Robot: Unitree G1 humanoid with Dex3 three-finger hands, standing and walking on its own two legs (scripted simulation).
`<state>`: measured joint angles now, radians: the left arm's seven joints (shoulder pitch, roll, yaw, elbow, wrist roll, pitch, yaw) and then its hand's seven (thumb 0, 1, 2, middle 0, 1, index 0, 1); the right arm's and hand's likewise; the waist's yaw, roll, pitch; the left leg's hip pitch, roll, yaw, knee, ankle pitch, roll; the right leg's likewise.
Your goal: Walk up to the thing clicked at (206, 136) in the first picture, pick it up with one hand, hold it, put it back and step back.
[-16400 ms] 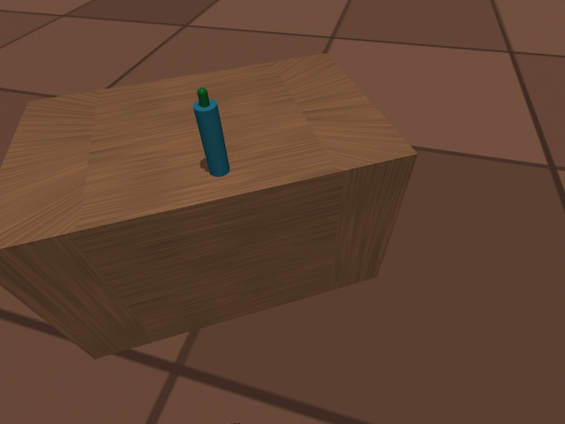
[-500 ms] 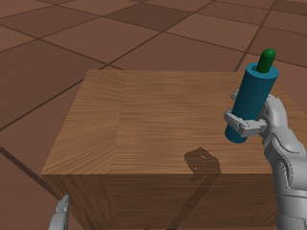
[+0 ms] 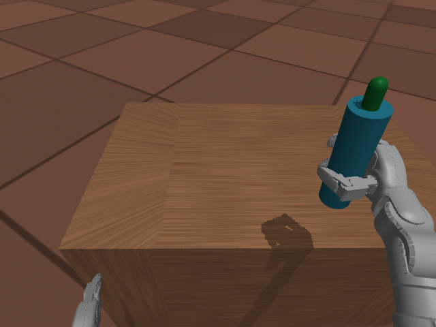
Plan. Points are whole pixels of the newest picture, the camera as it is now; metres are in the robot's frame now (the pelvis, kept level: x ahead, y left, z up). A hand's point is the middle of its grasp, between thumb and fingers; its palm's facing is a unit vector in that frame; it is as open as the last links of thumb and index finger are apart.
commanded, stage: hold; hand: right
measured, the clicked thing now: (352, 149) +0.33 -0.17 +0.22
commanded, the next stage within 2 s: crouch in 1.36 s
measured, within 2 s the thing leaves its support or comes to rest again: neither
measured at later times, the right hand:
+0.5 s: hand (342, 175) +0.32 -0.17 +0.17, palm faces +0.09 +1.00 -0.02, open 8.0 cm
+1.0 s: hand (336, 174) +0.32 -0.16 +0.17, palm faces +0.03 +1.00 -0.03, open 8.0 cm
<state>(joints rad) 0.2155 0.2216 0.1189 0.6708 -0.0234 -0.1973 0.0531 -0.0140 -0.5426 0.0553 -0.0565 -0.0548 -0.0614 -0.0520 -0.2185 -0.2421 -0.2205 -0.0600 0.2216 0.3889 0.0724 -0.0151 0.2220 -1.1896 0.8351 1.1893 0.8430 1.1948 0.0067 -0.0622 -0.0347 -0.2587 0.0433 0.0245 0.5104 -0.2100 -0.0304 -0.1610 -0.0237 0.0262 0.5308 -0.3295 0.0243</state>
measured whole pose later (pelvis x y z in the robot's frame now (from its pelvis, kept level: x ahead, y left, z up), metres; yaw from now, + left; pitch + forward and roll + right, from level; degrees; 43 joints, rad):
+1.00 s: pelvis -0.01 +0.00 +0.00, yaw +0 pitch -3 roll +0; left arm 0.19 0.22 0.11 0.72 -0.02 -0.22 0.05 -0.01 -0.55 0.06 -0.05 -0.05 -0.06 -0.05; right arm -0.21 -0.23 -0.20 -0.05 0.21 0.36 0.09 -0.01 0.21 -1.19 0.84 1.18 0.85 1.19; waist 0.01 -0.05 -0.03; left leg -0.25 0.04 0.03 0.50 -0.20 -0.03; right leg -0.16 -0.02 0.03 0.52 -0.32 0.03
